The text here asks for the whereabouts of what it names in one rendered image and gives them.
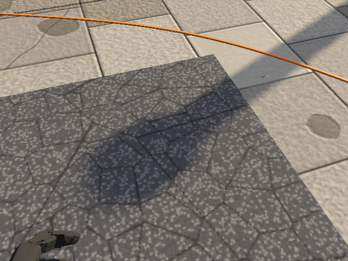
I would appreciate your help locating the robot left hand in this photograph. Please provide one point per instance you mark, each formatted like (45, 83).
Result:
(43, 242)

